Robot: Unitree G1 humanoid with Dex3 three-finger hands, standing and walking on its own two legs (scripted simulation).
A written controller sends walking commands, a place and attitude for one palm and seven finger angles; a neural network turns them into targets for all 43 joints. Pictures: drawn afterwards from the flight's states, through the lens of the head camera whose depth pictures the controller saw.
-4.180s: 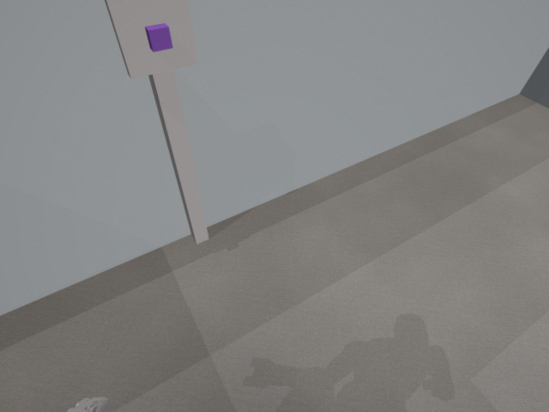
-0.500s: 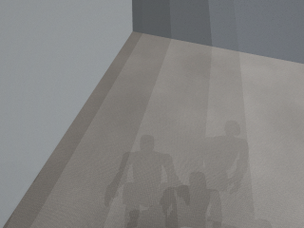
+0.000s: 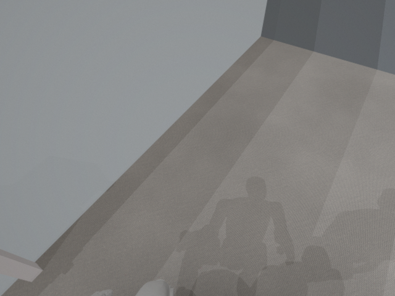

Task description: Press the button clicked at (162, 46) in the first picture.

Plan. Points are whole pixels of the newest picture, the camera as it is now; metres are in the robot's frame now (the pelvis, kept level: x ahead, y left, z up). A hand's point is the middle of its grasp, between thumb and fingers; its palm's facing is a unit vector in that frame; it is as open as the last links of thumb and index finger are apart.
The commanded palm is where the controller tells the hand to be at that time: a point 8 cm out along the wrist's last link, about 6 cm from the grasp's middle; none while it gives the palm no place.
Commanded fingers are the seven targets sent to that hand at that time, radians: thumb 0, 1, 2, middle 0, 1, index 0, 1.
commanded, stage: turn to face it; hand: left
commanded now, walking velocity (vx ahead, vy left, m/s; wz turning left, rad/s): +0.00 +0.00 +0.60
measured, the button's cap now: out of the picture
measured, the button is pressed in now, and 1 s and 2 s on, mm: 0 0 0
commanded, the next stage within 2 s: take the last steps up to it in 1.54 s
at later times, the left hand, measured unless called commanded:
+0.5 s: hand out of the picture +0.05 +0.25 -0.16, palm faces +0.31 -0.91 -0.29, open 7.4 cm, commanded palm none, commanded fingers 0.00 0.90 0.90 -0.20 -0.30 -0.20 -0.30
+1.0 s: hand out of the picture -0.09 +0.24 -0.19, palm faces +0.60 -0.76 -0.24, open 7.4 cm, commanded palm none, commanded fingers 0.00 0.90 0.90 -0.20 -0.30 -0.20 -0.30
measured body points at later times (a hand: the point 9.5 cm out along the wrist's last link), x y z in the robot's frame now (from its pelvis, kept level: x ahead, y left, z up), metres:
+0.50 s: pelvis +0.02 +0.01 -0.01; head +0.06 +0.01 +0.43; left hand +0.04 +0.30 -0.14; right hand +0.18 -0.21 -0.16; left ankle -0.02 +0.14 -0.74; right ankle +0.06 -0.11 -0.74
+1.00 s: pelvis +0.00 +0.03 -0.01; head +0.02 +0.08 +0.43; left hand -0.12 +0.28 -0.17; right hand +0.24 -0.12 -0.13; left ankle -0.04 +0.11 -0.74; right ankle +0.06 -0.11 -0.68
